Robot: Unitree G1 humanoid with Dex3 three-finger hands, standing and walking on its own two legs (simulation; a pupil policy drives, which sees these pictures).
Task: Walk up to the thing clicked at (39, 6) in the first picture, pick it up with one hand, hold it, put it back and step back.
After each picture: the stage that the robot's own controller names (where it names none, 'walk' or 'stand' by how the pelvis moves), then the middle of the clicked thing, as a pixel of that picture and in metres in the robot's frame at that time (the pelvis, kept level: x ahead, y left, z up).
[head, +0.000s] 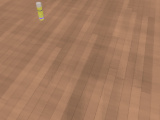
stand; (40, 11) +2.03 +0.65 -0.65
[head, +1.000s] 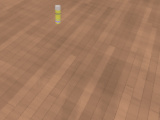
walk; (57, 14) +1.95 +0.32 -0.63
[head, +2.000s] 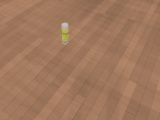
walk; (65, 33) +1.37 +0.21 -0.65
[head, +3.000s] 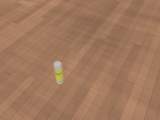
walk; (58, 73) +0.91 +0.24 -0.64
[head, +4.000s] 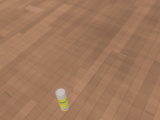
walk; (62, 100) +0.60 +0.24 -0.63
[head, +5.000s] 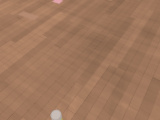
stand; out of the picture +0.46 +0.20 -0.64
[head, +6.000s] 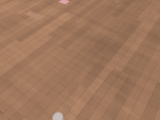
stand; out of the picture +0.45 +0.19 -0.65
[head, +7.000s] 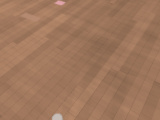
stand; out of the picture +0.45 +0.19 -0.65
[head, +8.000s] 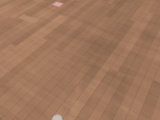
stand; out of the picture +0.44 +0.20 -0.66
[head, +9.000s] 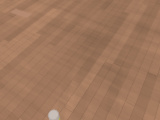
stand; out of the picture +0.44 +0.22 -0.65
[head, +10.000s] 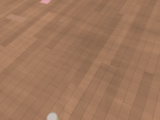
stand; out of the picture +0.44 +0.24 -0.66
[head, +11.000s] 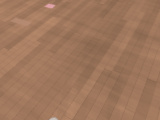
stand; out of the picture +0.43 +0.22 -0.66
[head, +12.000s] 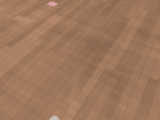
stand; out of the picture +0.43 +0.22 -0.66
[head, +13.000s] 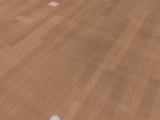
stand; out of the picture +0.43 +0.21 -0.66
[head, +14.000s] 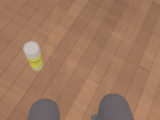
go down; (34, 57) +0.52 +0.19 -0.37
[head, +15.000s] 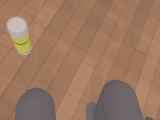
go down; (21, 39) +0.54 +0.21 -0.28
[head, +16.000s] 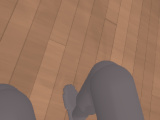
close in; out of the picture +0.54 +0.26 -0.19
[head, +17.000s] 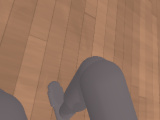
close; out of the picture +0.53 +0.28 -0.18
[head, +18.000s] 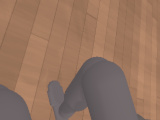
lift; out of the picture +0.48 +0.24 -0.19
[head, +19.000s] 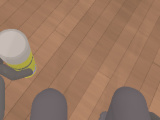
lift; (20, 59) +0.39 +0.22 -0.03
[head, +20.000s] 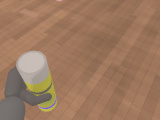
hold; (41, 86) +0.31 +0.15 +0.08
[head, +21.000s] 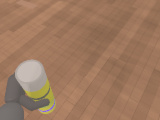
hold; (39, 91) +0.31 +0.16 +0.03
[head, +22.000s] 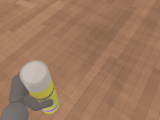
hold; (43, 91) +0.31 +0.15 +0.03
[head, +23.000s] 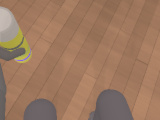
crouch; (13, 41) +0.47 +0.18 -0.04
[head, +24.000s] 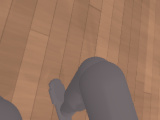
lower; out of the picture +0.50 +0.24 -0.19
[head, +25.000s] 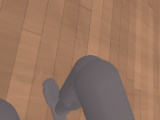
lower; out of the picture +0.51 +0.26 -0.19
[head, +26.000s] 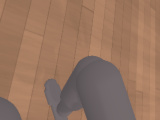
lower; out of the picture +0.50 +0.26 -0.19
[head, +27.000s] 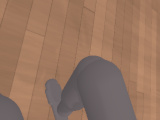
lower; out of the picture +0.50 +0.26 -0.19
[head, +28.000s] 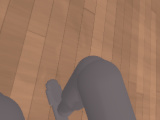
loosen; out of the picture +0.50 +0.25 -0.19
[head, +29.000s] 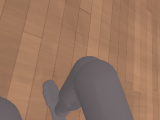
withdraw; out of the picture +0.50 +0.23 -0.19
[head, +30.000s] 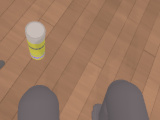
walk; (36, 43) +0.52 +0.17 -0.25
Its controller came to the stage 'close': yes
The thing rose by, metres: 0.68
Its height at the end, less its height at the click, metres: +0.00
